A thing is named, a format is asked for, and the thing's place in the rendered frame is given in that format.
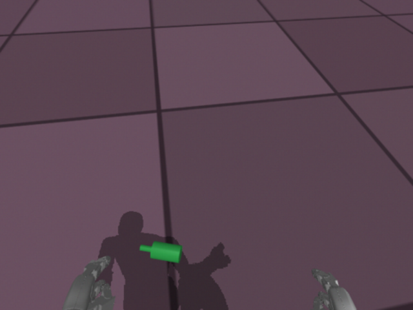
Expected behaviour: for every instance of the left robot hand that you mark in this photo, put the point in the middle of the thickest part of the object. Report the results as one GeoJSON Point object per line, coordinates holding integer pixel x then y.
{"type": "Point", "coordinates": [84, 290]}

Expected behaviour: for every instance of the bottle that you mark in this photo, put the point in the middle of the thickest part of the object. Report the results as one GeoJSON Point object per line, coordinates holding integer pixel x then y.
{"type": "Point", "coordinates": [163, 251]}

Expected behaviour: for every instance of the right robot hand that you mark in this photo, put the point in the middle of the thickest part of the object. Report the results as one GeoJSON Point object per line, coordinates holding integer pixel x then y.
{"type": "Point", "coordinates": [336, 299]}

